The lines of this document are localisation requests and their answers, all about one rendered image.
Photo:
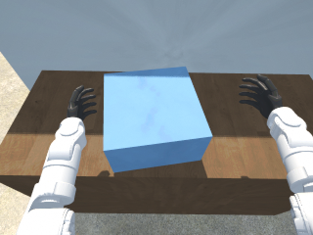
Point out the right robot forearm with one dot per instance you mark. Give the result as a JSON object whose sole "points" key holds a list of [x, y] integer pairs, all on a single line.
{"points": [[295, 146]]}

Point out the robot right hand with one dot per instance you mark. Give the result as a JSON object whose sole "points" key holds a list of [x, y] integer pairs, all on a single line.
{"points": [[267, 97]]}

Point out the robot left upper arm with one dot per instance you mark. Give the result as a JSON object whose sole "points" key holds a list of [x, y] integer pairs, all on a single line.
{"points": [[57, 221]]}

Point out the robot left hand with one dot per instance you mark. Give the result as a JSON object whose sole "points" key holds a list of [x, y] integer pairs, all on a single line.
{"points": [[76, 107]]}

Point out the pedestal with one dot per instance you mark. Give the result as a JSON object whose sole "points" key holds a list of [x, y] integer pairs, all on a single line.
{"points": [[240, 173]]}

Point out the left robot forearm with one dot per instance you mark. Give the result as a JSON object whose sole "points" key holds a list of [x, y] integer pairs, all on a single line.
{"points": [[55, 188]]}

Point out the robot right upper arm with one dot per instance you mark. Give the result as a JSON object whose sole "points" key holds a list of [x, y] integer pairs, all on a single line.
{"points": [[302, 212]]}

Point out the carton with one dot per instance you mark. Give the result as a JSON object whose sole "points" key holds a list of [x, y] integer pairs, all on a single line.
{"points": [[152, 118]]}

